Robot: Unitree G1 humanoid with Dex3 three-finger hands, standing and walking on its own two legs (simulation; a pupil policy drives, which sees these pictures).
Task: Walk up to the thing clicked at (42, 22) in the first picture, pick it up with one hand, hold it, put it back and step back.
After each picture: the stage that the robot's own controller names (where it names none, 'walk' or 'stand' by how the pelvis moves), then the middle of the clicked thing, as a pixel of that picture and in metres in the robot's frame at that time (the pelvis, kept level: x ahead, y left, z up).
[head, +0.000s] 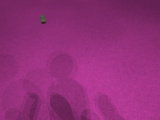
stand; (42, 19) +2.01 +0.62 -0.72
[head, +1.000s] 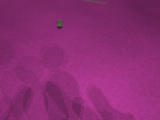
walk; (59, 24) +1.92 +0.30 -0.70
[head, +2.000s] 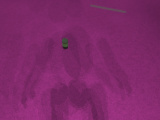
walk; (65, 43) +1.35 +0.21 -0.71
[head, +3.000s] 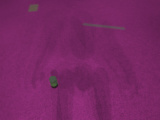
walk; (53, 82) +0.86 +0.30 -0.70
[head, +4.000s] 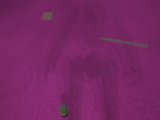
walk; (63, 110) +0.57 +0.24 -0.71
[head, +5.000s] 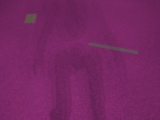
stand; out of the picture +0.39 +0.23 -0.71
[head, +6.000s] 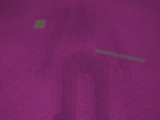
stand; out of the picture +0.40 +0.22 -0.71
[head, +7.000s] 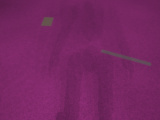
stand; out of the picture +0.41 +0.20 -0.72
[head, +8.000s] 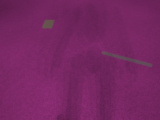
stand; out of the picture +0.41 +0.21 -0.72
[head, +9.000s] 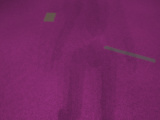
stand; out of the picture +0.40 +0.20 -0.72
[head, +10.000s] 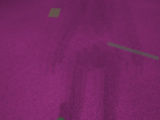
stand; out of the picture +0.44 +0.19 -0.71
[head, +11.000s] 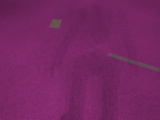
stand; out of the picture +0.40 +0.18 -0.72
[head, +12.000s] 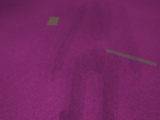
stand; out of the picture +0.43 +0.19 -0.73
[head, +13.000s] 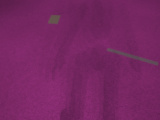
stand; out of the picture +0.42 +0.19 -0.72
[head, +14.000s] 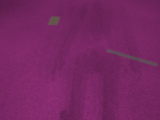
stand; out of the picture +0.43 +0.19 -0.72
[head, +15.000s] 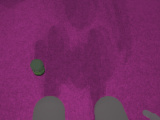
go down; (38, 67) +0.48 +0.21 -0.42
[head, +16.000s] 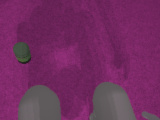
go down; (22, 53) +0.50 +0.23 -0.30
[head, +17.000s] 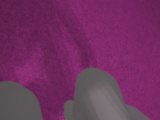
close in; out of the picture +0.47 +0.29 -0.23
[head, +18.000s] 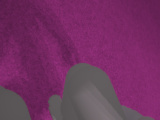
close; out of the picture +0.47 +0.30 -0.23
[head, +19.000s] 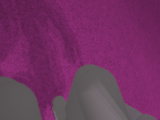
lift; out of the picture +0.42 +0.27 -0.24
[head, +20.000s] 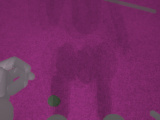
close; (54, 101) +0.41 +0.17 -0.50
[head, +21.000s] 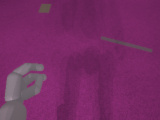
close; out of the picture +0.39 +0.17 -0.66
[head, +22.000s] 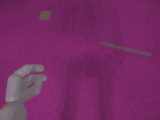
hold; out of the picture +0.39 +0.17 -0.68
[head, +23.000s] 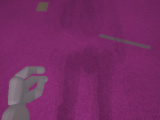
hold; out of the picture +0.39 +0.17 -0.66
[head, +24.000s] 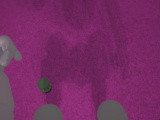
crouch; (44, 85) +0.43 +0.19 -0.45
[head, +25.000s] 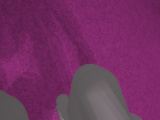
lower; out of the picture +0.42 +0.25 -0.23
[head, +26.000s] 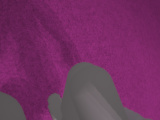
lower; out of the picture +0.42 +0.26 -0.23
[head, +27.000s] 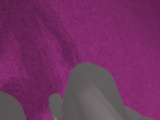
lower; out of the picture +0.42 +0.27 -0.23
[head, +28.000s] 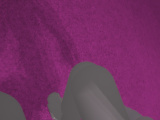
lower; out of the picture +0.42 +0.27 -0.23
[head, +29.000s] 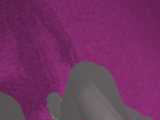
lower; out of the picture +0.42 +0.27 -0.23
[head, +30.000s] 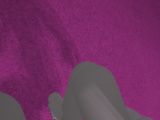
open; out of the picture +0.41 +0.26 -0.23
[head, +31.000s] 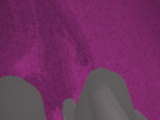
stand; out of the picture +0.35 +0.21 -0.27
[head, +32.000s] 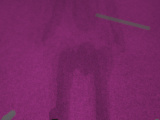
stand; out of the picture +0.30 +0.18 -0.61
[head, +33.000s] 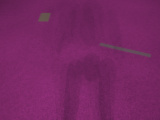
stand; out of the picture +0.29 +0.18 -0.69
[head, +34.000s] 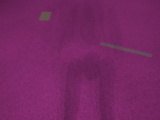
stand; out of the picture +0.28 +0.18 -0.69
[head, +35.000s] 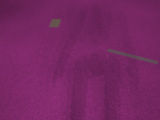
stand; out of the picture +0.31 +0.18 -0.75
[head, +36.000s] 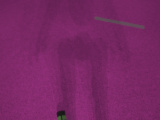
walk; (62, 119) +0.38 +0.17 -0.72
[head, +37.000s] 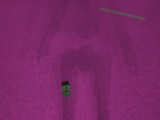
walk; (66, 88) +0.64 +0.15 -0.71
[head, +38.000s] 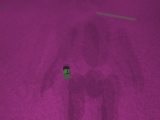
stand; (66, 72) +0.95 +0.22 -0.72
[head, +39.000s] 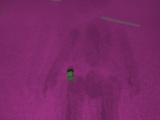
stand; (70, 75) +0.96 +0.15 -0.74
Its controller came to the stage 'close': yes
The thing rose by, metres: 0.01
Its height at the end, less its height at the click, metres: -0.02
